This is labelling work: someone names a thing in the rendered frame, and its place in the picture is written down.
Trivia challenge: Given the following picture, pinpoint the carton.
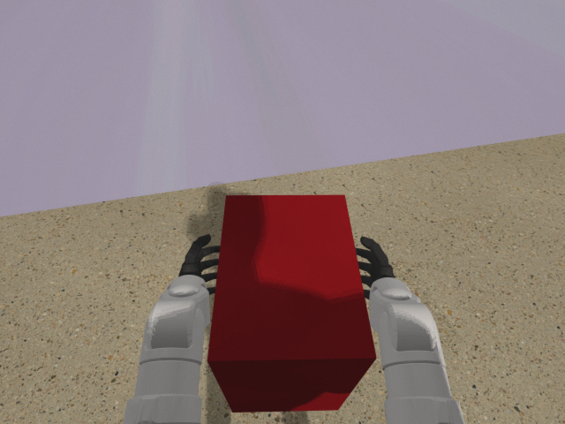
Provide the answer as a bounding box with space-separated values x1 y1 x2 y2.
207 195 377 413

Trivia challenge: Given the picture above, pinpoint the robot left hand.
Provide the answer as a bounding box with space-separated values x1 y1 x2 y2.
178 234 220 295

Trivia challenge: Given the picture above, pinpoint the left robot forearm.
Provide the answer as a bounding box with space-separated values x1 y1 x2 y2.
123 275 210 424

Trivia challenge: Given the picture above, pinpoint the robot right hand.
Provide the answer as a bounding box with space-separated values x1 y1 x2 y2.
355 237 395 299

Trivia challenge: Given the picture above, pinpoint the right robot forearm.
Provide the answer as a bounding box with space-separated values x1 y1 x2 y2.
369 277 465 424

